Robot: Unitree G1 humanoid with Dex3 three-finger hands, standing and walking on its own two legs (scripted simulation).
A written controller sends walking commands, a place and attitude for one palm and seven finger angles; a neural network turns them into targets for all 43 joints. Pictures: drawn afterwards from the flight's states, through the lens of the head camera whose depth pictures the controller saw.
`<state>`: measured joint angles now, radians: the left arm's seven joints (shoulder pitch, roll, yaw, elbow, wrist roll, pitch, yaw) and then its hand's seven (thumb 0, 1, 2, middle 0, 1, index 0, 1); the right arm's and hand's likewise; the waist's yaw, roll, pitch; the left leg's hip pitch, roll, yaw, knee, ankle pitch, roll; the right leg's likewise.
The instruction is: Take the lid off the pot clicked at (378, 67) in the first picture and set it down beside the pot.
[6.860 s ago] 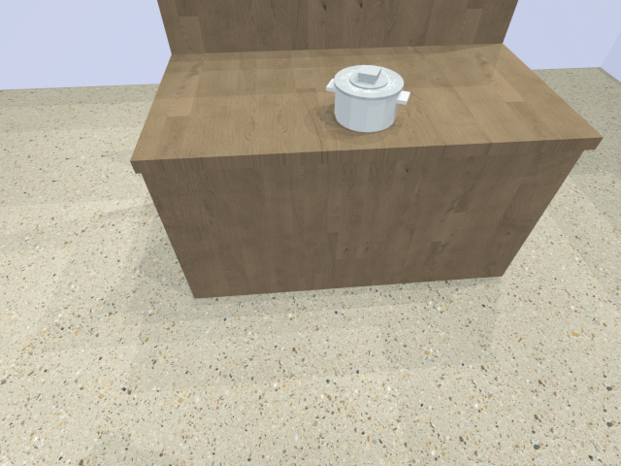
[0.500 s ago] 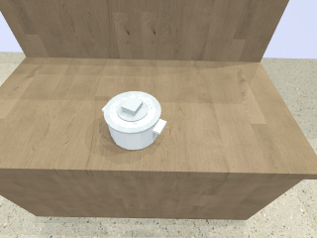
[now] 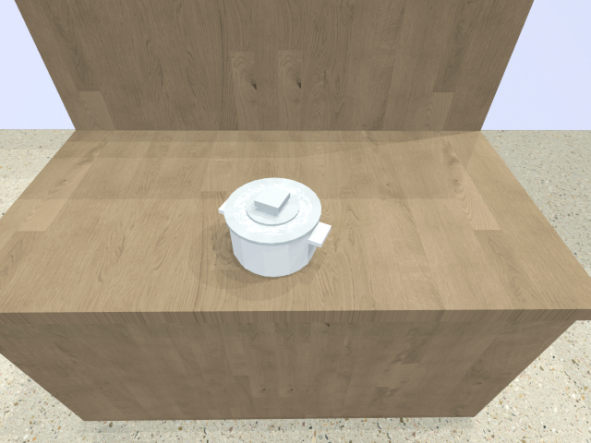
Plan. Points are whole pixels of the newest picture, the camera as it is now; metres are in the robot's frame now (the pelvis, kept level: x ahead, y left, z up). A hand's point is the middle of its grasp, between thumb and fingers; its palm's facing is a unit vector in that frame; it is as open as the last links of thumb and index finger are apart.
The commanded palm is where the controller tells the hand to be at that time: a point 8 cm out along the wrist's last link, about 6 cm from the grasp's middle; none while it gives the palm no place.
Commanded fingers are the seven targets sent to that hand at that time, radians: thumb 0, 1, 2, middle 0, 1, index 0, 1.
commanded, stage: come to a stop and stand still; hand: left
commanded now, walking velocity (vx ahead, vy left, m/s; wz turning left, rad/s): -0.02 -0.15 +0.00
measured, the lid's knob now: (272, 199) +0.53 +0.08 +0.04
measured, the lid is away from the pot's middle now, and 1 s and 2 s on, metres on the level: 0.00 0.00 0.00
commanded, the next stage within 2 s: look again from close up in 0.18 s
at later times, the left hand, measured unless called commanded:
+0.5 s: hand out of the picture +0.01 +0.14 -0.16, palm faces +0.01 -0.98 -0.21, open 7.3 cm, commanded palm none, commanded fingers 0.00 0.90 0.90 -0.20 -0.30 -0.20 -0.30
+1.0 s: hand out of the picture +0.00 +0.12 -0.16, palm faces +0.05 -0.98 -0.19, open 7.3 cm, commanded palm none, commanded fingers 0.00 0.90 0.90 -0.20 -0.30 -0.20 -0.30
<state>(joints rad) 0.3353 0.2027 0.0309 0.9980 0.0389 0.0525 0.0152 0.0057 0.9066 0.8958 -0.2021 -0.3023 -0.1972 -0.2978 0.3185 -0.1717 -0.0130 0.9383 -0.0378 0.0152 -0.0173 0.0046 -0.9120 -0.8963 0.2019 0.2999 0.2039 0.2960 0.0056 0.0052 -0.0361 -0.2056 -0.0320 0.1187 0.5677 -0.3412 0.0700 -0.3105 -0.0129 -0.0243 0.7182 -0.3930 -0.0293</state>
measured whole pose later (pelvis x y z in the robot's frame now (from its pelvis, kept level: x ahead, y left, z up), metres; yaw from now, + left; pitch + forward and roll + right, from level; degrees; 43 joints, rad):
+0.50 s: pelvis +0.01 -0.03 +0.01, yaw +0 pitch -1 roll +1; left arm 0.31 0.14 -0.02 1.06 0.01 0.00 0.02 0.02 0.93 0.90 -0.20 -0.30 -0.20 -0.30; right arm 0.33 -0.15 0.02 1.07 -0.01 -0.01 -0.03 0.00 -0.91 -0.90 0.20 0.30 0.20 0.30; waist -0.01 0.02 0.01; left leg -0.16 0.00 0.09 0.44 -0.27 0.02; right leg -0.19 0.05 -0.05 0.47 -0.27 -0.07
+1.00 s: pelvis +0.02 -0.05 +0.01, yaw +1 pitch -1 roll +1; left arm 0.31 0.14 -0.02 1.09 0.01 -0.01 0.03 0.01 0.92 0.90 -0.20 -0.30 -0.20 -0.30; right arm 0.30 -0.14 0.02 1.13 -0.01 -0.01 -0.04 0.00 -0.91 -0.90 0.20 0.30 0.20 0.30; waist 0.01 0.01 0.03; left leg -0.12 0.02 0.07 0.40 -0.26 -0.01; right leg -0.14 0.07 -0.07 0.39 -0.25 -0.09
